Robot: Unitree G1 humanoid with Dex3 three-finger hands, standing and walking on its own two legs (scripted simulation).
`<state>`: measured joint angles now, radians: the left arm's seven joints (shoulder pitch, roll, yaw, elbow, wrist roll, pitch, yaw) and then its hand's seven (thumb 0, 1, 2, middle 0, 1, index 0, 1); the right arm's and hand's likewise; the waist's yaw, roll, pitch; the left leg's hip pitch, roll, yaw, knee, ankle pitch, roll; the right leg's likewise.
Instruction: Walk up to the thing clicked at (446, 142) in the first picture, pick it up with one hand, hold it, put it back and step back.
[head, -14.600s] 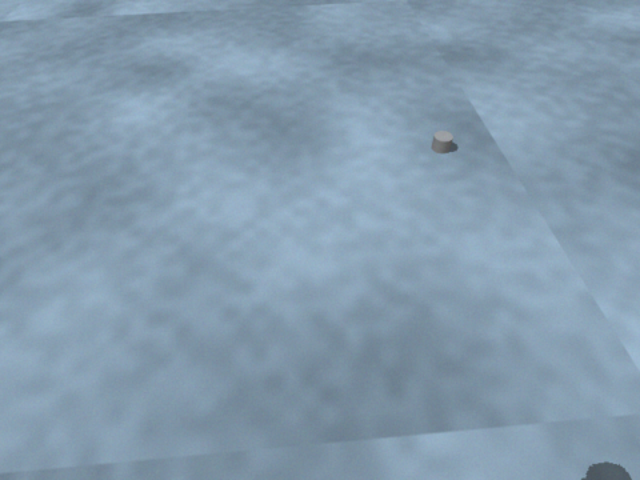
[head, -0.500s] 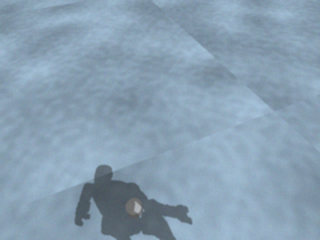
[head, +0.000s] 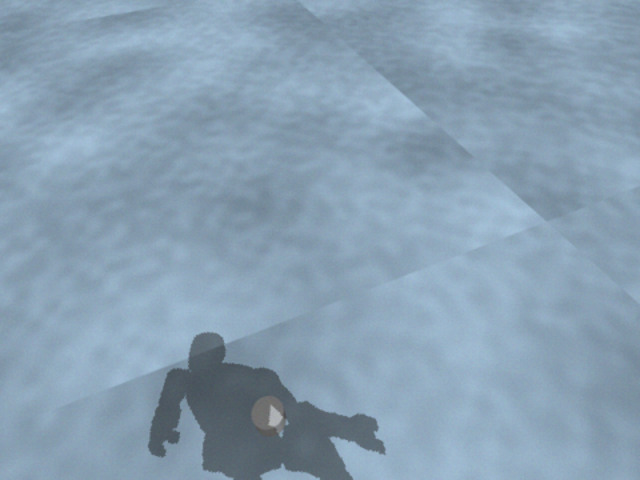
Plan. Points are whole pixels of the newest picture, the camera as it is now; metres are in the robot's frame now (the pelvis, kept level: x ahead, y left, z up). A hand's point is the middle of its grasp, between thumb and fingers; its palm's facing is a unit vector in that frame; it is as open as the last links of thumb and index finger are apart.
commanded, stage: stand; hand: left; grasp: from above
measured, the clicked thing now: (269, 416) +0.43 +0.20 -0.74
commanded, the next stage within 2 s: rise first in 0.10 s
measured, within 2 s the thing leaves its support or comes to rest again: neither
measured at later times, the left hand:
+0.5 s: hand out of the picture +0.16 +0.25 -0.17, palm faces -0.03 -0.94 -0.35, open 10.0 cm
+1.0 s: hand out of the picture +0.13 +0.26 -0.24, palm faces -0.18 -0.88 -0.44, open 14.2 cm
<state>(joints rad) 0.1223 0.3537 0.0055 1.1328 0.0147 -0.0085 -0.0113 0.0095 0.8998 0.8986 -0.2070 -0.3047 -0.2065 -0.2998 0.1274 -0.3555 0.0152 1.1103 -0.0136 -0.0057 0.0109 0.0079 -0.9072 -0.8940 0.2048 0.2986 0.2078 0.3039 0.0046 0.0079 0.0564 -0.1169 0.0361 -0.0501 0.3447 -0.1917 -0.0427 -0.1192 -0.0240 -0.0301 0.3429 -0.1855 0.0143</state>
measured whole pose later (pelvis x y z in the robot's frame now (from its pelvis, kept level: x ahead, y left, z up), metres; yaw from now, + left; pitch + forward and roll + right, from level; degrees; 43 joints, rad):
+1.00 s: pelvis -0.01 +0.02 -0.10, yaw -2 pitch +18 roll -2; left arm 0.25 0.29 0.11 0.45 0.25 0.24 0.02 0.00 -0.57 0.99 -0.08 -1.08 -0.08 -1.08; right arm 0.18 -0.22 -0.03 0.56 -0.01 -0.13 -0.02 0.01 -0.93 -0.90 0.20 0.30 0.21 0.30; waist -0.03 0.00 -0.11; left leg -0.93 0.03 -0.05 1.17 -0.55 -0.02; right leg -0.92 -0.02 0.00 1.11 -0.51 0.04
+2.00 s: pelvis -0.10 +0.02 -0.38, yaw -4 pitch +32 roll -4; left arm -0.56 0.55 0.08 1.03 0.97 -0.18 0.21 0.00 -0.53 1.04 -0.10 -1.03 -0.09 -1.04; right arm 0.13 -0.27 -0.05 0.73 -0.05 -0.10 0.07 0.01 -0.89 -0.89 0.20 0.30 0.21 0.30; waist -0.08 0.02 -0.11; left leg -2.07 -0.02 -0.12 2.18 -0.67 -0.04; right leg -2.06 0.00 0.01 2.12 -0.63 0.05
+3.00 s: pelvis -0.08 +0.03 -0.43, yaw -6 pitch +36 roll -7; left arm -0.86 0.66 0.10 1.40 1.29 -0.22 0.45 0.00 -0.53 1.01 -0.08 -1.03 -0.09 -1.02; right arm 0.14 -0.26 0.00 0.76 -0.14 -0.06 0.15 0.00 -0.91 -0.90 0.20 0.30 0.21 0.30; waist -0.21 0.00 -0.08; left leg -2.27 -0.04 -0.14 2.37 -0.72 -0.03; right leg -2.23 0.00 0.00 2.27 -0.68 0.07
